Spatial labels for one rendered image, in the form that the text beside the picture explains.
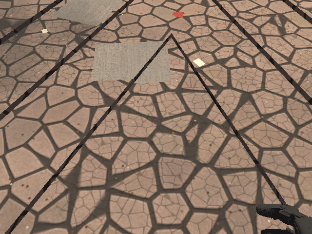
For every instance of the right robot hand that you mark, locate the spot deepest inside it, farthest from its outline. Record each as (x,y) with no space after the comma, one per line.
(289,215)

